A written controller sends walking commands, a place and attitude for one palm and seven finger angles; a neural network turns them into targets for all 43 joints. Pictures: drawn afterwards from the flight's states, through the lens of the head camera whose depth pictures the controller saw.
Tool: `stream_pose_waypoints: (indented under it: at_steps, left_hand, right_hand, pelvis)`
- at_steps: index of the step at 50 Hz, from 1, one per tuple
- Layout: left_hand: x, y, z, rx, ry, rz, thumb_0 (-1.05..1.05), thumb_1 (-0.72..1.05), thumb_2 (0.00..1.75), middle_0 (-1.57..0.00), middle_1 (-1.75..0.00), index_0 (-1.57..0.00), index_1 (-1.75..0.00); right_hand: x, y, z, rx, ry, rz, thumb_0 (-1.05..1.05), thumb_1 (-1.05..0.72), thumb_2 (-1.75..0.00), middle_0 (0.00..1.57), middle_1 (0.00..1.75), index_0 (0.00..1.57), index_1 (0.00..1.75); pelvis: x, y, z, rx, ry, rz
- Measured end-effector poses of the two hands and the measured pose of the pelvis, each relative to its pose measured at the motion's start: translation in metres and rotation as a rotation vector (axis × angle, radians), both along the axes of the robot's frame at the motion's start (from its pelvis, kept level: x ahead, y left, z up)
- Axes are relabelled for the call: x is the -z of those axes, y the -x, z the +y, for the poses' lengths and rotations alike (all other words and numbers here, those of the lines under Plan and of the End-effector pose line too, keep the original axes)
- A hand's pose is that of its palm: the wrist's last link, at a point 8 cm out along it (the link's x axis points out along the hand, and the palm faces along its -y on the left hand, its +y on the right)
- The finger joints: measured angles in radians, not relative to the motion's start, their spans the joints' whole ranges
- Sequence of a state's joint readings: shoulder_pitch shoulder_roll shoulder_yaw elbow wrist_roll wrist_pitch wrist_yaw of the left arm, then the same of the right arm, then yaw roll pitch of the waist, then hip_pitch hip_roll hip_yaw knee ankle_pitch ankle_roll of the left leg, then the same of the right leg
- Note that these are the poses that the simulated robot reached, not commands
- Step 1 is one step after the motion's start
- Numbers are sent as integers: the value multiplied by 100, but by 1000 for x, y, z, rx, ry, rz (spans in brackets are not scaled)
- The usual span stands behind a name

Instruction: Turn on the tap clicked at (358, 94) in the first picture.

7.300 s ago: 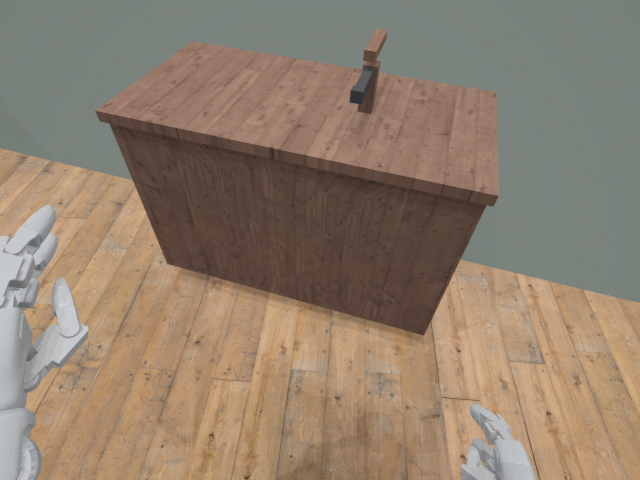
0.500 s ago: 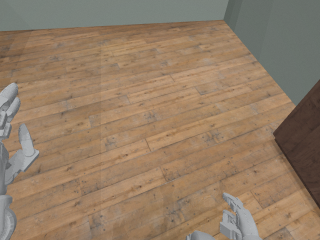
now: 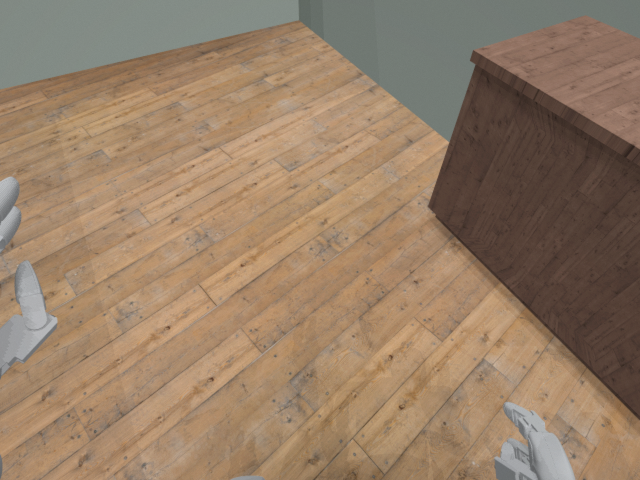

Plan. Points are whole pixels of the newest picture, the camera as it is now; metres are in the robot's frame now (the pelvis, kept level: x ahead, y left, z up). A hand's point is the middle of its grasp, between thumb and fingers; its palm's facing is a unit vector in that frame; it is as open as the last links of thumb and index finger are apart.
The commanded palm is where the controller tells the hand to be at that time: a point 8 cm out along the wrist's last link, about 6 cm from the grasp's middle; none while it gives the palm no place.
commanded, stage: turn to face it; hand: left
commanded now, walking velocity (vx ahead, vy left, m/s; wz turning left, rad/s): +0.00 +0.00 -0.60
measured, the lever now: out of the picture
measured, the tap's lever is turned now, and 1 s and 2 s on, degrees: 0 0 0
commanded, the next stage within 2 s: none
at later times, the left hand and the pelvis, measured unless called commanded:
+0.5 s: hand (241, 338) +0.21 +0.08 +0.17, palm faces +0.05 -0.84 -0.54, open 7.4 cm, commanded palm +0.16 +0.16 +0.18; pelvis -0.08 -0.06 -0.01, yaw -18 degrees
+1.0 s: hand (305, 370) +0.19 +0.03 +0.18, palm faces -0.11 -0.90 -0.43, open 7.4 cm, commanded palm +0.16 +0.08 +0.18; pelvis -0.13 -0.05 +0.00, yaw -36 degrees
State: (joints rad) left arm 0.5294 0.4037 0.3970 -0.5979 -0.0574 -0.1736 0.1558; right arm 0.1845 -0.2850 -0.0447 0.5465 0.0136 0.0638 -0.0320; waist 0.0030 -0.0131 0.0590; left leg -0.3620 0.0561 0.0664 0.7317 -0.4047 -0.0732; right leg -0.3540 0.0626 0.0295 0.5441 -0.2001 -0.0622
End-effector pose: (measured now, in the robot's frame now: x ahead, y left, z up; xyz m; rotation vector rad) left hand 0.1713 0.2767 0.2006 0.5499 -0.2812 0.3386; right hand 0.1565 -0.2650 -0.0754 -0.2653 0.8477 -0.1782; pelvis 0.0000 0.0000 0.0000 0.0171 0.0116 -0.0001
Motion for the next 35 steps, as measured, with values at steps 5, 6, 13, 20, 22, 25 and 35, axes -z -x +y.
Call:
stream_pose_waypoints:
  at_steps: [5,6,13,20,22,25,35]
  left_hand:
    - [8,0,-1,44,40,-59,1,89,90,-21,-31,-22,-30]
    - [9,-1,-2,48,39,-56,1,89,90,-21,-31,-22,-30]
    - [7,-10,-43,131,45,-17,1,89,90,-20,-30,-21,-30]
    - [12,-21,-116,271,-42,20,1,89,90,-20,-30,-21,-30]
    - [11,-21,-130,310,-46,50,1,89,90,-21,-30,-21,-30]
    - [8,-17,-144,354,-69,89,1,88,90,-21,-31,-22,-30]
    - [3,-10,-157,417,-27,50,1,88,90,-21,-31,-22,-30]
  right_hand:
    - [-8,12,12,14,-4,-65,1,-91,-90,20,29,19,30]
    - [-8,15,16,18,-18,-81,1,-91,-90,20,29,19,30]
    - [5,47,37,34,-185,-120,1,-90,-90,20,30,20,30]
    - [45,105,-4,126,-242,-53,1,-90,-90,21,30,20,30]
    - [49,127,-24,185,-219,-1,1,-90,-90,21,30,20,30]
    - [44,158,-52,279,-172,45,1,-90,-90,21,30,20,30]
    - [8,218,-99,425,-31,33,1,-91,-90,20,29,19,30]
  pelvis:
    - [5,13,3,62,-10,-14]
    - [4,16,2,74,-6,-19]
    - [1,35,-13,181,35,-30]
    - [16,63,-47,248,32,-25]
    - [12,69,-51,279,13,-21]
    - [6,76,-56,317,1,-13]
    - [-3,95,-60,423,-24,16]
